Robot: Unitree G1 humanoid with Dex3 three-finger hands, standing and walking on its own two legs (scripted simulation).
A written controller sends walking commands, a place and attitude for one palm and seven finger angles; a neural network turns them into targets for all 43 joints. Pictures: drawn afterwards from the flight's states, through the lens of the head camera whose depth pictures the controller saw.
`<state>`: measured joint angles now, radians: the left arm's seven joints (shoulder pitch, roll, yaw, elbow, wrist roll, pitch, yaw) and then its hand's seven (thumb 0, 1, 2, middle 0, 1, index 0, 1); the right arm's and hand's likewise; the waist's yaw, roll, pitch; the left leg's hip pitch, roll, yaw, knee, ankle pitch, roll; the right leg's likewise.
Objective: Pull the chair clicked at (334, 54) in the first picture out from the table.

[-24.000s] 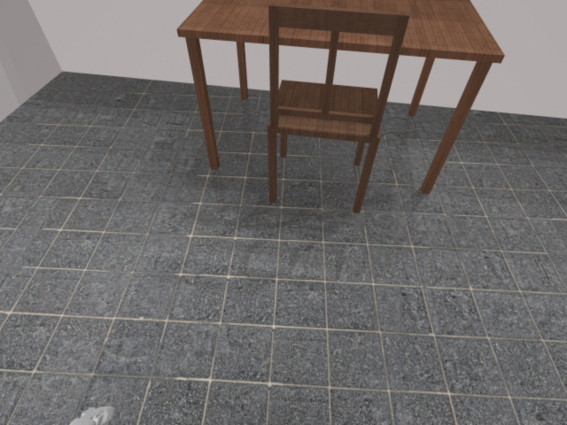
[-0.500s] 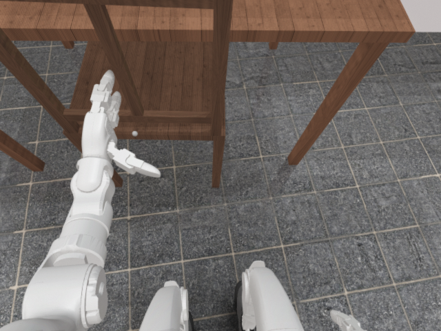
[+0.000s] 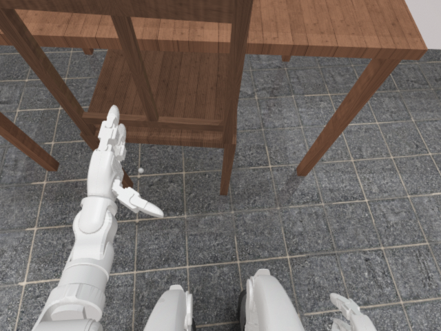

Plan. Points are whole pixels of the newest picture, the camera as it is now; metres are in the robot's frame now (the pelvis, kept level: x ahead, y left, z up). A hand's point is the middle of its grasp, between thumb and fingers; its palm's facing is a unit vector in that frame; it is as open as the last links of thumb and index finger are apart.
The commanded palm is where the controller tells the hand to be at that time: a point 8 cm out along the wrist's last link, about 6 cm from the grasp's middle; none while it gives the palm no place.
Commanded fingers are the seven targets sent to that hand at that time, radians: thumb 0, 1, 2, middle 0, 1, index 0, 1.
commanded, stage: draw the fingers out of the gap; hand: left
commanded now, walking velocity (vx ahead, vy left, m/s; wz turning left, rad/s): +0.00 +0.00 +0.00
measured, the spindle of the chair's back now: (140, 77) +0.60 +0.16 +0.01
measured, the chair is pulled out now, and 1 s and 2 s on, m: -0.10 -0.10 -0.10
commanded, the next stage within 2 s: aim the fingers beside a spindle in 0.32 s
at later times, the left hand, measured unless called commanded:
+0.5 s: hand (136, 215) +0.31 +0.14 +0.01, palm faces -0.07 -1.00 -0.03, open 17.5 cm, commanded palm +0.30 +0.19 +0.01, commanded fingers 0.00 -0.54 0.22 -0.01 -0.01 -0.01 -0.01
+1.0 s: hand (142, 199) +0.34 +0.13 +0.01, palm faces -0.06 -1.00 -0.04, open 17.1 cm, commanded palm +0.31 +0.19 +0.02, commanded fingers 0.00 -0.50 0.30 -0.06 -0.08 -0.06 -0.08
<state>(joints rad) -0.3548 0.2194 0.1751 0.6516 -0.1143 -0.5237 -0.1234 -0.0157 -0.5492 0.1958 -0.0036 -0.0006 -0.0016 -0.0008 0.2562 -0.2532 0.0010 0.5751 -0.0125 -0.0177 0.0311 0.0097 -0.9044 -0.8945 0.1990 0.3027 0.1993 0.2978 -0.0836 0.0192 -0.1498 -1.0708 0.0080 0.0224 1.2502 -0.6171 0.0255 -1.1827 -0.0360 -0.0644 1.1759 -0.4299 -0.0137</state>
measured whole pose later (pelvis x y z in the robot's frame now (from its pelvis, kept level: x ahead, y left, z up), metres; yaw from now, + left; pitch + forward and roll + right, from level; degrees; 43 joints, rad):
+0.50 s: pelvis +0.00 +0.00 +0.00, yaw +1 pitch +23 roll -1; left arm -0.02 0.17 0.04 0.31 -0.15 -0.47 -0.14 -0.02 -0.55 0.20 0.00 0.00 0.00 0.00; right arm 0.19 -0.24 0.01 0.52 0.00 -0.06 0.02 0.01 -0.90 -0.89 0.20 0.30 0.20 0.30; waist -0.02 0.02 -0.16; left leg -1.05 -0.01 0.00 1.29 -0.64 0.02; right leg -1.15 -0.05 -0.08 1.21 -0.46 -0.02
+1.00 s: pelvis +0.00 -0.01 -0.01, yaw +1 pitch +23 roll -1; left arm -0.12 0.19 0.08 0.37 -0.15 -0.43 -0.13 -0.01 -0.51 0.27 -0.05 -0.06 -0.05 -0.06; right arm 0.23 -0.25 0.01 0.54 0.00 -0.08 0.00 0.01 -0.90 -0.89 0.20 0.30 0.20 0.30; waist -0.05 0.02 -0.16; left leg -1.06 0.00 0.00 1.28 -0.63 0.01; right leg -1.17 -0.04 -0.08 1.22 -0.46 -0.03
